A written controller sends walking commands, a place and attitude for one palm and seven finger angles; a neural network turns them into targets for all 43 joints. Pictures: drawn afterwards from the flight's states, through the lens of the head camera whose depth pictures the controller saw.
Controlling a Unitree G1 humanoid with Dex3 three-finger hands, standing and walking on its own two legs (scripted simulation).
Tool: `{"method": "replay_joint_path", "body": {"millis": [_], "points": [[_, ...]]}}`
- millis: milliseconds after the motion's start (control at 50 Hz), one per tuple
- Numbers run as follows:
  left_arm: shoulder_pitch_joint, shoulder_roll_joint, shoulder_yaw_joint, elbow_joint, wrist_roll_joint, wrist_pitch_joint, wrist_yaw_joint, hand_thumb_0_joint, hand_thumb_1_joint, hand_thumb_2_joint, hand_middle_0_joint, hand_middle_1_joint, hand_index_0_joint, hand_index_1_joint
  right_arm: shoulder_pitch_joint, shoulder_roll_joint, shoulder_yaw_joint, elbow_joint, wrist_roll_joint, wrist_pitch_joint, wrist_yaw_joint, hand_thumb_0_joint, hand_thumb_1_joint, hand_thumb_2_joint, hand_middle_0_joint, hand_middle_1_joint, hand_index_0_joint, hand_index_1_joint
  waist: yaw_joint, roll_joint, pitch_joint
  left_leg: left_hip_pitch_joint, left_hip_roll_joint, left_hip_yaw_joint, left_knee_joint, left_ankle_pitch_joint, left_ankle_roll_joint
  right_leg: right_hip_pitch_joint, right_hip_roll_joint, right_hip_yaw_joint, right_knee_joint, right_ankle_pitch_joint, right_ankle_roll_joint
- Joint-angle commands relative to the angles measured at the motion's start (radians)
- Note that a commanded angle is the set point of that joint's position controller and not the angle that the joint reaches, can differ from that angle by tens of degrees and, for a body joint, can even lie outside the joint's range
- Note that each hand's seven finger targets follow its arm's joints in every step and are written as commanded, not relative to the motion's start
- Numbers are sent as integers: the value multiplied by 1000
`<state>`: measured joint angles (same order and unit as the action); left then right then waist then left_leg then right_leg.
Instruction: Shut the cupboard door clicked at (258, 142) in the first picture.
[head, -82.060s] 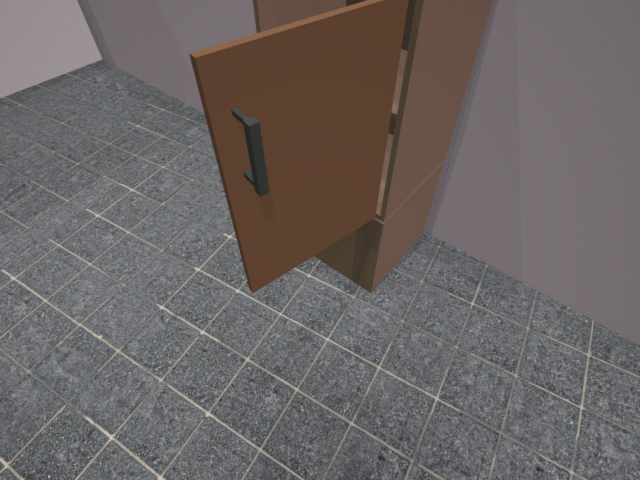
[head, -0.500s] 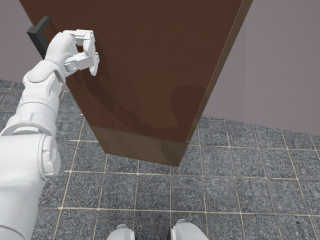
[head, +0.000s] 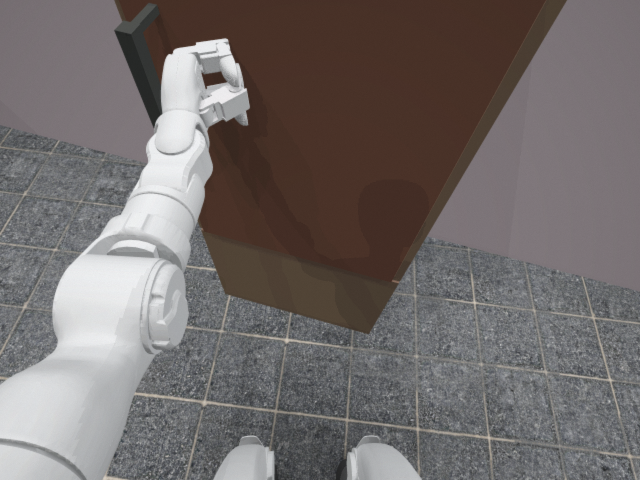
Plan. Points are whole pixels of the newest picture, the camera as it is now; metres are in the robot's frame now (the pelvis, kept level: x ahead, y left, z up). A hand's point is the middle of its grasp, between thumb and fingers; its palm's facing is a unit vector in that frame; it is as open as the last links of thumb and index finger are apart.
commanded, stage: pull the fist back off the door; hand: left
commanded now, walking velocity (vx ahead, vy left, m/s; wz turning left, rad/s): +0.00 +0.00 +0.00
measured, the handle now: (157, 76) +0.58 +0.17 +0.14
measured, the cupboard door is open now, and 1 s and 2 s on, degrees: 0 0 0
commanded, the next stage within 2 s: draw the hand back to the body in 0.68 s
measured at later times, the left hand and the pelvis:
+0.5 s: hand (262, 116) +0.51 +0.05 +0.13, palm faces -0.04 -1.00 +0.00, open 3.1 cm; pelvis +0.01 -0.01 +0.02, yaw -4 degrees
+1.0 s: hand (238, 141) +0.45 +0.07 +0.16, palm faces -0.03 -1.00 -0.02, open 3.1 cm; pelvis +0.04 -0.03 +0.03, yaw -3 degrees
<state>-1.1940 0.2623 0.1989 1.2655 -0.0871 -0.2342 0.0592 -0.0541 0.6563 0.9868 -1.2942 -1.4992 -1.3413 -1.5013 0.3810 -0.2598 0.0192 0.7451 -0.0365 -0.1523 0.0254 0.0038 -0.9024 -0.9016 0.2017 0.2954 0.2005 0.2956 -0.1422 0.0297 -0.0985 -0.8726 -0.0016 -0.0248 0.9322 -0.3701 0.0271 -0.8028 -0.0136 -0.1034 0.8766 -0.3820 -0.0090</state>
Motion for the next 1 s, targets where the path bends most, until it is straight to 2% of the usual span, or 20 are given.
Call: {"method": "replay_joint_path", "body": {"millis": [0, 60, 140, 160, 220, 280, 320, 360, 500, 520, 580, 620, 660, 700, 720, 780, 820, 840, 920, 980], "points": [[-699, 75, -79, -212, 121, -138, 115, 0, 900, 900, -1300, -1500, -1300, -1500, 181, -177, -63, -42, -18, -10, 22, 0, -900, -900, 200, 300, 200, 300, -155, 114, -366, 470, 12, -106, -142, 3, -18, -107, 48, 41, -117, 35, -10], [-659, 77, -86, -163, 100, -138, 65, 0, 900, 900, -1300, -1500, -1300, -1500, 164, -185, -59, -67, -6, 1, 17, 0, -900, -900, 200, 300, 200, 300, -142, 95, -361, 461, 5, -102, -165, -45, -15, -72, 51, 48, -136, 19, -15], [-576, 165, 16, -114, 28, -116, 20, 0, 900, 900, -1300, -1500, -1300, -1500, 161, -191, -50, -90, 8, 7, -1, 0, -900, -900, 200, 300, 200, 300, -115, 1, -350, 386, -1, -72, -185, -53, -5, 35, 54, 58, -165, 15, -7], [-557, 160, 20, -130, 16, -120, 11, 0, 900, 900, -1300, -1500, -1300, -1500, 157, -187, -49, -99, 9, 7, -1, 0, -900, -900, 200, 300, 200, 300, -103, -11, -350, 368, -4, -59, -186, -47, -3, 65, 55, 63, -172, 18, -5], [-474, 214, 71, -161, 10, -148, 1, 0, 900, 900, -1300, -1500, -1300, -1500, 156, -185, -51, -116, 12, 11, -5, 0, -900, -900, 200, 300, 200, 300, -77, -32, -344, 332, -7, -32, -184, -36, 5, 124, 55, 72, -183, 20, -3], [-379, 149, 28, -243, 20, -185, -6, 0, 900, 900, -1300, -1500, -1300, -1500, 145, -168, -59, -136, 14, 19, 5, 0, -900, -900, 200, 300, 200, 300, -48, 6, -386, 391, -2, -19, -183, 45, 1, 151, 58, 69, -174, 80, -7], [-292, 181, 66, -251, 14, -187, -9, 0, 900, 900, -1300, -1500, -1300, -1500, 154, -171, -67, -142, 18, 32, 2, 0, -900, -900, 200, 300, 200, 300, -20, -20, -380, 389, -4, -7, -186, 82, 3, 203, 60, 70, -179, 115, -9], [-232, 168, 66, -331, 7, -185, -15, 0, 900, 900, -1300, -1500, -1300, -1500, 136, -164, -72, -162, 26, 44, 1, 0, -900, -900, 200, 300, 200, 300, 3, -10, -423, 417, -5, 11, -193, 123, 2, 253, 60, 76, -183, 172, -7], [-56, 142, 56, -590, -9, -161, -2, 0, 900, 900, -1300, -1500, -1300, -1500, 80, -141, -79, -193, 43, 68, -13, 0, -900, -900, 200, 300, 200, 300, 45, -31, -405, 477, -7, 44, -225, 249, 8, 387, 63, 79, -202, 351, -5], [-5, 126, 44, -630, -13, -157, -2, 0, 900, 900, -1300, -1500, -1300, -1500, 70, -140, -79, -204, 46, 67, -15, 0, -900, -900, 200, 300, 200, 300, 57, 1, -405, 502, -9, 49, -225, 281, 9, 398, 63, 78, -203, 379, -8], [126, 42, -14, -717, -22, -128, -8, 0, 900, 900, -1300, -1500, -1300, -1500, 42, -126, -82, -208, 53, 65, -10, 0, -900, -900, 200, 300, 200, 300, 64, -13, -392, 557, -1, 51, -229, 365, 5, 409, 62, 69, -204, 461, -6], [129, 15, -45, -726, -28, -97, -12, 0, 900, 900, -1300, -1500, -1300, -1500, 32, -123, -79, -208, 57, 68, -16, 0, -900, -900, 200, 300, 200, 300, 48, -52, -328, 542, -5, 56, -238, 352, 10, 417, 60, 71, -222, 478, 1], [122, 32, -31, -726, -27, -72, -9, 0, 900, 900, -1300, -1500, -1300, -1500, 10, -123, -77, -203, 60, 74, -22, 0, -900, -900, 200, 300, 200, 300, 43, -89, -291, 528, -6, 56, -248, 309, 10, 415, 53, 77, -236, 463, 6], [91, -5, -65, -759, -28, -61, -9, 0, 900, 900, -1300, -1500, -1300, -1500, -13, -113, -71, -207, 62, 74, -25, 0, -900, -900, 200, 300, 200, 300, 40, -63, -296, 547, -10, 54, -251, 302, 9, 417, 49, 79, -240, 458, 4], [85, 16, -53, -782, -24, -64, -5, 0, 900, 900, -1300, -1500, -1300, -1500, -16, -113, -71, -210, 62, 74, -30, 0, -900, -900, 200, 300, 200, 300, 51, -22, -312, 568, -14, 57, -245, 328, 9, 428, 47, 83, -234, 473, 0], [102, -10, -71, -747, -29, -59, -11, 0, 900, 900, -1300, -1500, -1300, -1500, -42, -105, -63, -206, 62, 74, -32, 0, -900, -900, 200, 300, 200, 300, 44, -77, -291, 561, -15, 53, -246, 315, 8, 427, 41, 84, -238, 483, 4], [215, 33, -29, -761, -30, -58, -22, 0, 900, 900, -1300, -1500, -1300, -1500, -58, -109, -61, -227, 63, 79, -34, 0, -900, -900, 200, 300, 200, 300, 87, -72, -317, 562, -19, 56, -255, 338, 8, 477, 37, 87, -232, 509, -1], [238, 24, -35, -790, -34, -52, -32, 0, 900, 900, -1300, -1500, -1300, -1500, -77, -104, -56, -238, 66, 80, -33, 0, -900, -900, 200, 300, 200, 300, 94, -46, -328, 572, -21, 59, -257, 357, 8, 491, 33, 88, -228, 537, -2], [408, 62, 0, -903, -56, -13, -74, 0, 900, 900, -1300, -1500, -1300, -1500, -117, -102, -52, -286, 75, 96, -35, 0, -900, -900, 200, 300, 200, 300, 136, -86, -344, 582, -23, 68, -278, 415, 11, 591, 24, 89, -234, 643, 2], [464, 47, -22, -1010, -81, 29, -108, 0, 900, 900, -1300, -1500, -1300, -1500, -163, -98, -43, -309, 89, 105, -41, 0, -900, -900, 200, 300, 200, 300, 133, -102, -279, 585, -22, 72, -308, 373, 13, 598, 17, 91, -268, 628, 10]]}}
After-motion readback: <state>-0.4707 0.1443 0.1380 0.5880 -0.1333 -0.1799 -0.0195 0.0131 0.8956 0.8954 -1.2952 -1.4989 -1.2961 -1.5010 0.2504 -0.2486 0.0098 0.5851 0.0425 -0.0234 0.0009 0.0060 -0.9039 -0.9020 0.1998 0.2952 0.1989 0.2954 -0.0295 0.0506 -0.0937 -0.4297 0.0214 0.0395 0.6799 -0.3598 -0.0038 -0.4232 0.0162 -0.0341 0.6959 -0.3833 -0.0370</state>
